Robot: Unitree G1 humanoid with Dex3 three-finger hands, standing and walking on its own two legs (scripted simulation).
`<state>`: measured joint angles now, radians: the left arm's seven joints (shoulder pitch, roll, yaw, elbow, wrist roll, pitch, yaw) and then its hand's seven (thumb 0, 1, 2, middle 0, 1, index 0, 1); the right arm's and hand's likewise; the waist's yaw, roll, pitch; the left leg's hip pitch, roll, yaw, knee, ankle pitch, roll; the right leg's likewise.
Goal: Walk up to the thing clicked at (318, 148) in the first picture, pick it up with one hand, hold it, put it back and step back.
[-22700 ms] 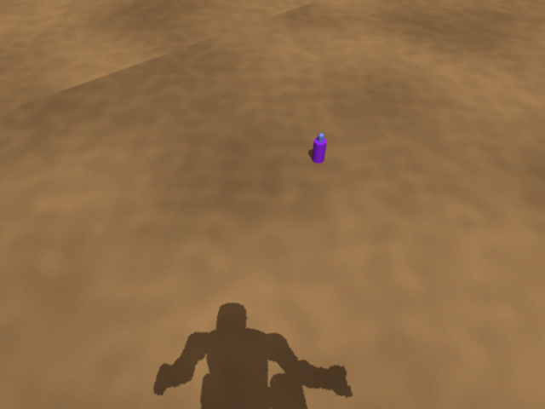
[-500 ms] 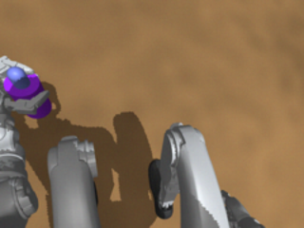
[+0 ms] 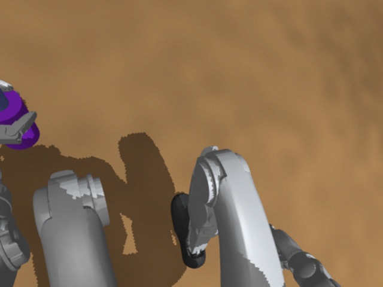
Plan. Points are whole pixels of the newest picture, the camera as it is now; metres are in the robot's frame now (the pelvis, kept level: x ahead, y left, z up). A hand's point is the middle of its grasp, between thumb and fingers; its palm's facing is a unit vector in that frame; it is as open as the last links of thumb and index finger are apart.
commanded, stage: lower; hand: left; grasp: from the side
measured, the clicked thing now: (6, 115) +0.44 +0.27 -0.16
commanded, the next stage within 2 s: loosen in 0.76 s
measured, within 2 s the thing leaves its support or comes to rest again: rests again in 1.98 s
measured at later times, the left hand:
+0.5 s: hand (13, 112) +0.45 +0.27 -0.17, palm faces +0.24 -0.97 -0.03, open 8.1 cm
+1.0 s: hand (16, 113) +0.45 +0.27 -0.19, palm faces +0.27 -0.96 -0.02, open 8.1 cm
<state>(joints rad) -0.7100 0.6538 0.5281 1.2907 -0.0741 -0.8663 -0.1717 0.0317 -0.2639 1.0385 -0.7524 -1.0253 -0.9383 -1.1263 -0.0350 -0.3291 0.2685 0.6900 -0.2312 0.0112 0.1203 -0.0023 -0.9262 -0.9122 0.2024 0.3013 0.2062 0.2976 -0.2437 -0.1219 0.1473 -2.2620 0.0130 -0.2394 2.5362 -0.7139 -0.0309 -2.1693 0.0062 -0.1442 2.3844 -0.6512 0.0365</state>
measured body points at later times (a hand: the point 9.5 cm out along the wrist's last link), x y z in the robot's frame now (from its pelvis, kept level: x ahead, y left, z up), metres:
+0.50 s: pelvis -0.01 +0.01 -0.01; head +0.24 +0.15 +0.33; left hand +0.43 +0.32 -0.17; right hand +0.11 -0.26 -0.08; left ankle +0.07 +0.13 -0.27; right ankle +0.12 -0.12 -0.27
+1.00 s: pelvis -0.01 +0.01 -0.02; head +0.24 +0.17 +0.31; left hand +0.43 +0.32 -0.18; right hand +0.11 -0.25 -0.06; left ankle +0.07 +0.13 -0.27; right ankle +0.12 -0.12 -0.27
